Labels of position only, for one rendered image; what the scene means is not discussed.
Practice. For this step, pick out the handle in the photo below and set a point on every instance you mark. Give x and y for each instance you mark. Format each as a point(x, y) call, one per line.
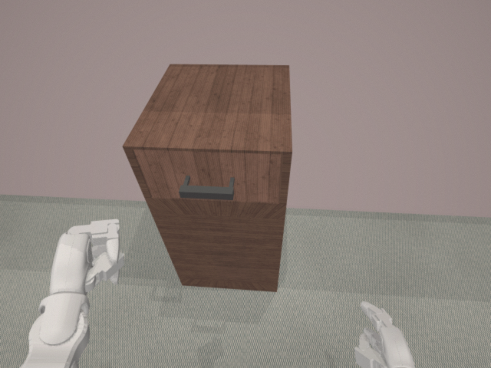
point(207, 192)

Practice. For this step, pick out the right robot hand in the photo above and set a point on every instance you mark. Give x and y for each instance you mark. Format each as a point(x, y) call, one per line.
point(391, 348)

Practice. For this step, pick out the left robot hand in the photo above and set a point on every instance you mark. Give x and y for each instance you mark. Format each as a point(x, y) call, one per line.
point(74, 255)

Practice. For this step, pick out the robot left forearm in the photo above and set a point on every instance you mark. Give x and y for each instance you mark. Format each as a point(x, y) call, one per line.
point(60, 335)

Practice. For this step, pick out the drawer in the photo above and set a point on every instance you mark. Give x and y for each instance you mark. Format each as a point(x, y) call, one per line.
point(256, 175)

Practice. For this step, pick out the cabinet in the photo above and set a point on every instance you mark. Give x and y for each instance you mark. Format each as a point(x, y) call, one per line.
point(220, 108)

